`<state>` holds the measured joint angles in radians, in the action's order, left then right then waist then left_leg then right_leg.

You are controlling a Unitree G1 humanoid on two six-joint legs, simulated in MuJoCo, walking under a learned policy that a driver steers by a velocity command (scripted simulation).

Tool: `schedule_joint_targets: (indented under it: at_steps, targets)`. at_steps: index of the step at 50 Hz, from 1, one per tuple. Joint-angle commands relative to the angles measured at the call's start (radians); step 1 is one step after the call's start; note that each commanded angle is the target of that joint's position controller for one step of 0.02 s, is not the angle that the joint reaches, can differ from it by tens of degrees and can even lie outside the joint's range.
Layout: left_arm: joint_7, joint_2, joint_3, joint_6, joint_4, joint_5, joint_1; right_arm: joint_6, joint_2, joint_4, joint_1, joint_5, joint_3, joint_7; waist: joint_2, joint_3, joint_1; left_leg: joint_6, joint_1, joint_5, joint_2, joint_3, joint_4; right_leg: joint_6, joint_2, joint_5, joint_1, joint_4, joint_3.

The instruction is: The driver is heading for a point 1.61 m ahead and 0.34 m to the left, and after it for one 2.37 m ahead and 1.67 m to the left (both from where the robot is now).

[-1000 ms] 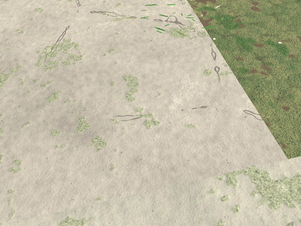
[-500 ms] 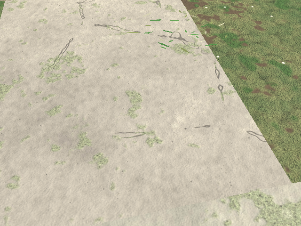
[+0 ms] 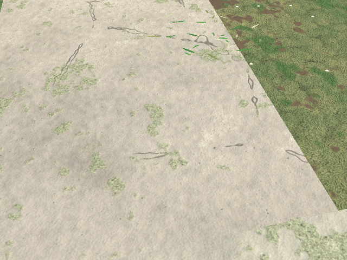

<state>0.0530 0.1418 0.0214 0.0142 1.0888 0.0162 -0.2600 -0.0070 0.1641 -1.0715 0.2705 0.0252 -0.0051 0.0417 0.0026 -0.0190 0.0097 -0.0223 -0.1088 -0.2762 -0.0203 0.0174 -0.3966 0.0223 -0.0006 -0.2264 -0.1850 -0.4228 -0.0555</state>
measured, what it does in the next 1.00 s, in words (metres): lifts its left foot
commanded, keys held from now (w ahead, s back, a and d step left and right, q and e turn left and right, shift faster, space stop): no key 0.66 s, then w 0.34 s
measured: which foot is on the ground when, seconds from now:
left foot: down 0.00-1.00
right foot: down 0.00-0.94, up 0.96-1.00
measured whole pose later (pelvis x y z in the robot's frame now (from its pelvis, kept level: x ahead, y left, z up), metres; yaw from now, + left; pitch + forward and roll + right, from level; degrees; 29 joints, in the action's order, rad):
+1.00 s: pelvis +0.04 +0.04 -0.01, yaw +0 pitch +0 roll -1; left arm 0.02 0.18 -0.06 0.01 1.09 0.03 -0.43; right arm -0.05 0.15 -1.01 0.38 0.04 -0.05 0.01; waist 0.04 0.02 0.03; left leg -0.06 -0.21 -0.32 -0.02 0.07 -0.54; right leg 0.06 0.00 -0.45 -0.31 -0.81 0.01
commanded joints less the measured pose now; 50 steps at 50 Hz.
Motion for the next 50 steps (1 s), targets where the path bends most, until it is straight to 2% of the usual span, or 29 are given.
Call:
schedule_joint_targets:
  at_steps: [1, 33, 34, 36, 38, 40, 41, 42, 43, 44, 45, 46, 47, 48, 49, 50]
  targets:
    - [0.002, 0.066, -0.012, 0.005, -0.017, 0.001, -0.057, -0.005, 0.081, 0.014, 0.056, 0.000, -0.015, 0.002, 0.003, -0.022, 0.000, -0.010, -0.084, 0.196, 0.100, -0.087, 0.072, 0.018, 0.099, 0.210, 0.049, 0.048, 0.103]
    - [0.003, 0.027, -0.019, 0.008, -0.011, 0.003, -0.129, -0.006, 0.047, -0.009, 0.092, 0.001, -0.019, 0.001, 0.007, -0.050, 0.000, -0.013, -0.102, 0.136, 0.094, -0.091, 0.084, 0.017, 0.097, 0.131, 0.020, 0.064, 0.110]
    - [0.001, 0.018, -0.017, 0.008, -0.006, 0.004, -0.146, -0.006, 0.039, -0.014, 0.104, 0.001, -0.017, -0.001, 0.006, -0.027, -0.002, -0.013, -0.093, 0.061, 0.088, -0.090, 0.096, 0.017, 0.091, 0.046, 0.032, 0.080, 0.112]
    - [-0.002, 0.058, -0.036, 0.000, -0.004, 0.005, -0.165, -0.002, 0.062, -0.004, 0.102, 0.005, -0.029, -0.005, 0.025, -0.054, -0.010, -0.028, -0.138, -0.166, 0.042, -0.066, 0.046, 0.042, 0.072, -0.222, 0.012, 0.084, 0.128]
    - [-0.003, 0.102, -0.059, -0.012, 0.001, 0.009, -0.222, 0.002, 0.058, 0.029, 0.080, 0.014, -0.034, -0.014, 0.089, -0.116, -0.030, -0.038, -0.292, -0.329, 0.013, -0.040, -0.070, 0.099, 0.127, -0.522, -0.003, 0.138, 0.246]
    - [-0.002, 0.126, -0.077, -0.015, 0.017, 0.008, -0.301, -0.008, 0.004, 0.067, 0.031, 0.027, -0.022, -0.029, 0.177, -0.146, -0.063, -0.023, -0.408, -0.218, 0.003, 0.042, -0.252, 0.185, 0.265, -0.666, 0.029, 0.249, 0.460]
    - [-0.003, 0.130, -0.086, -0.009, 0.011, 0.007, -0.289, -0.016, 0.009, 0.088, 0.005, 0.025, -0.022, -0.036, 0.175, -0.156, -0.068, -0.021, -0.412, -0.191, 0.035, 0.028, -0.335, 0.216, 0.311, -0.639, -0.013, 0.291, 0.524]
    - [-0.005, 0.132, -0.091, -0.002, -0.001, 0.011, -0.264, -0.022, 0.031, 0.101, 0.001, 0.018, -0.030, -0.044, 0.150, -0.135, -0.056, -0.021, -0.405, -0.228, 0.049, 0.007, -0.377, 0.227, 0.324, -0.595, -0.033, 0.308, 0.538]
    - [-0.007, 0.143, -0.096, 0.004, -0.017, 0.011, -0.218, -0.026, 0.041, 0.108, 0.020, 0.012, -0.034, -0.053, 0.127, -0.116, -0.026, -0.026, -0.362, -0.240, 0.062, -0.005, -0.358, 0.218, 0.316, -0.548, -0.061, 0.303, 0.506]
    - [-0.009, 0.147, -0.099, 0.008, -0.036, 0.003, -0.151, -0.029, 0.030, 0.102, 0.069, 0.006, -0.035, -0.058, 0.113, -0.102, 0.019, -0.035, -0.246, -0.211, 0.056, 0.004, -0.290, 0.192, 0.277, -0.502, -0.136, 0.283, 0.435]
    - [-0.011, 0.147, -0.101, 0.007, -0.056, -0.008, -0.066, -0.032, 0.000, 0.074, 0.169, 0.001, -0.033, -0.058, 0.096, -0.088, 0.089, -0.046, -0.050, -0.140, 0.027, 0.041, -0.176, 0.153, 0.209, -0.490, -0.260, 0.234, 0.335]
    - [-0.013, 0.157, -0.106, 0.006, -0.075, -0.002, -0.017, -0.034, -0.010, 0.025, 0.293, -0.007, -0.041, -0.050, 0.048, -0.086, 0.144, -0.031, 0.129, -0.054, -0.020, 0.087, -0.102, 0.125, 0.138, -0.495, -0.368, 0.150, 0.262]
    - [-0.014, 0.135, -0.103, 0.014, -0.088, 0.013, 0.018, -0.031, 0.012, -0.014, 0.407, -0.002, -0.053, -0.037, -0.039, -0.102, 0.195, -0.023, 0.249, -0.105, -0.001, 0.046, -0.047, 0.101, 0.072, -0.460, -0.480, -0.028, 0.181]
    - [-0.025, 0.050, -0.082, 0.027, -0.117, 0.018, 0.039, -0.037, 0.072, -0.039, 0.519, 0.015, -0.067, -0.021, -0.278, -0.067, 0.212, -0.033, 0.294, -0.381, 0.245, -0.312, 0.155, 0.063, -0.021, -0.367, -0.560, -0.403, 0.032]
    - [-0.045, 0.034, -0.080, 0.034, -0.132, 0.020, 0.001, -0.028, 0.146, -0.018, 0.472, 0.015, -0.079, -0.018, -0.291, -0.120, 0.153, -0.082, 0.188, -0.663, 0.374, -0.645, 0.336, 0.053, -0.038, -0.321, -0.666, -0.584, 0.038]
    - [-0.069, 0.061, -0.081, 0.046, -0.142, 0.032, -0.026, -0.025, 0.133, 0.021, 0.336, 0.014, -0.074, -0.015, -0.219, -0.194, 0.070, -0.134, 0.071, -0.712, 0.410, -0.708, 0.389, 0.048, 0.024, -0.215, -0.669, -0.715, 0.065]
Next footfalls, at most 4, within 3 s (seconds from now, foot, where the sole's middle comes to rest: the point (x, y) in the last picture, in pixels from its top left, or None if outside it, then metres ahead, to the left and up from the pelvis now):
1.40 right None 0.39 -0.04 -0.78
1.94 left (150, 208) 0.74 0.12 -0.78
2.50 right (186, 150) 1.05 -0.04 -0.78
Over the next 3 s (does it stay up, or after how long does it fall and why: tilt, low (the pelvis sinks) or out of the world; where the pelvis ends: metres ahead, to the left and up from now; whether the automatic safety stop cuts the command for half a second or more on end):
stays up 1.14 0.04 -0.01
